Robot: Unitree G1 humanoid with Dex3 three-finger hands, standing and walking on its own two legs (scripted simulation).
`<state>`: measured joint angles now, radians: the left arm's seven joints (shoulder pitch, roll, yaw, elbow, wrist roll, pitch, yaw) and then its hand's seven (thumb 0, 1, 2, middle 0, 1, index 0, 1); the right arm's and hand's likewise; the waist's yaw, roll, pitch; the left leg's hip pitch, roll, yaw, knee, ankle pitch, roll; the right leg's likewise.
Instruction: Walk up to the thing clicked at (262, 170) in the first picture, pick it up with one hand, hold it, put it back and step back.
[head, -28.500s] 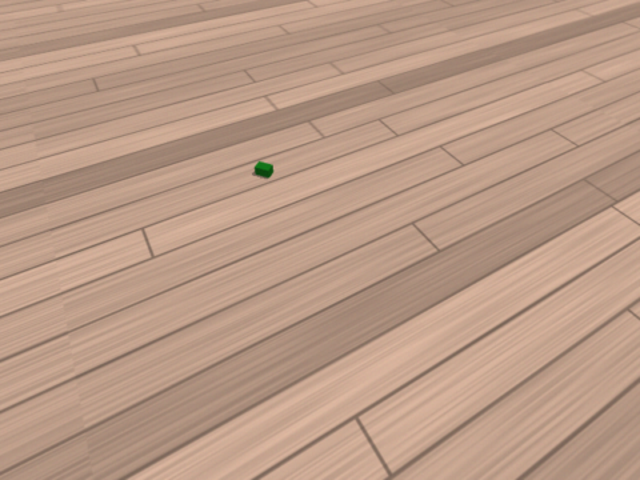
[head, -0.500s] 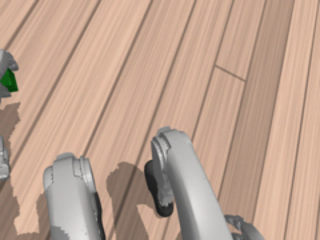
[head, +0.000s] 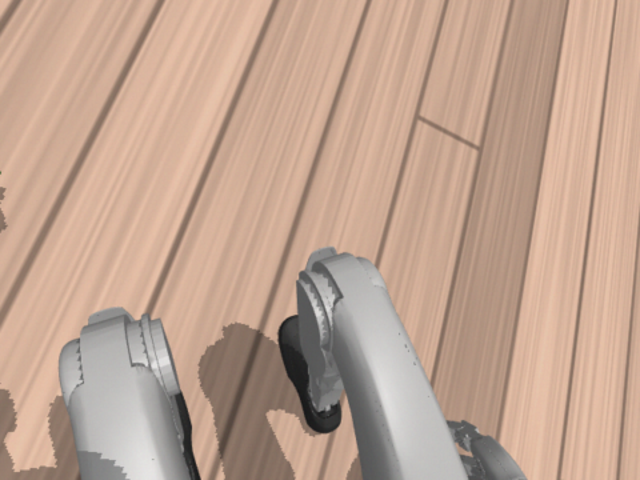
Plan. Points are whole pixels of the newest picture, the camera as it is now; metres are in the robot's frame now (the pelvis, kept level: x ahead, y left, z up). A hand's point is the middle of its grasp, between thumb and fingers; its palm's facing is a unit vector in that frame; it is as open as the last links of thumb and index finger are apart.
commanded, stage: lower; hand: left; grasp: from above
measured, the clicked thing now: out of the picture +0.52 +0.30 -0.19
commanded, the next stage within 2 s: rest in 0.22 s
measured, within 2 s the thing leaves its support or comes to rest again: rests again in 1.68 s
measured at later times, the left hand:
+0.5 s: hand out of the picture +0.51 +0.28 -0.22, palm faces -0.45 -0.07 -0.89, open 7.5 cm
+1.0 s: hand out of the picture +0.51 +0.28 -0.26, palm faces -0.46 -0.09 -0.88, open 7.5 cm
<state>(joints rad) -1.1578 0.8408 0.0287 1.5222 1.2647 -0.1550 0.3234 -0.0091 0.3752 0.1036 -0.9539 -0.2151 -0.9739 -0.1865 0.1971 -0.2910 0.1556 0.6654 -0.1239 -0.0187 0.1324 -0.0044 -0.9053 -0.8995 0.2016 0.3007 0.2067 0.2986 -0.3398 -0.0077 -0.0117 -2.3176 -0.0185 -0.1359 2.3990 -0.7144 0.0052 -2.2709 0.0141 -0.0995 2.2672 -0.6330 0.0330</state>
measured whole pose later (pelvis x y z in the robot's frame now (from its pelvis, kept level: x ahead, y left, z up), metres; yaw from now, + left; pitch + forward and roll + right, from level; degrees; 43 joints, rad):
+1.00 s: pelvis +0.00 +0.01 -0.02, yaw -5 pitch +32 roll -14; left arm -1.19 1.03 0.10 1.66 1.32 -0.17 0.47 -0.01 0.39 0.09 -0.94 -0.23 -0.96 -0.20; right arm 0.19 -0.35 0.28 0.60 -0.20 -0.12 0.16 -0.01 -0.90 -0.90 0.20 0.30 0.21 0.30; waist -0.43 -0.10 0.14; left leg -2.36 -0.02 -0.21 2.51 -0.73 0.01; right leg -2.28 0.03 -0.17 2.31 -0.62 0.05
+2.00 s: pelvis +0.00 +0.01 -0.02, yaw -7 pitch +31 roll -17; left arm -1.21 1.12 0.07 1.71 1.30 -0.18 0.52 0.00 0.27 0.29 -0.77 -0.35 -0.78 -0.33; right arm 0.15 -0.35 0.38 0.59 -0.22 -0.16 0.19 -0.01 -0.90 -0.90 0.20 0.30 0.21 0.30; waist -0.46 -0.14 0.19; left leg -2.36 0.00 -0.24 2.53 -0.73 0.02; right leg -2.27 0.05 -0.19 2.29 -0.60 0.06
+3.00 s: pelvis +0.00 +0.01 -0.02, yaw -7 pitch +31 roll -17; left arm -1.18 1.12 0.09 1.62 1.29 -0.18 0.49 0.00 -0.32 0.84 -0.26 -0.83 -0.25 -0.83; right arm 0.15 -0.35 0.38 0.59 -0.22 -0.15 0.18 -0.01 -0.90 -0.90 0.20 0.30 0.21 0.30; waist -0.45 -0.13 0.19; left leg -2.35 0.00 -0.25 2.52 -0.73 0.02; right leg -2.26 0.05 -0.20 2.28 -0.60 0.05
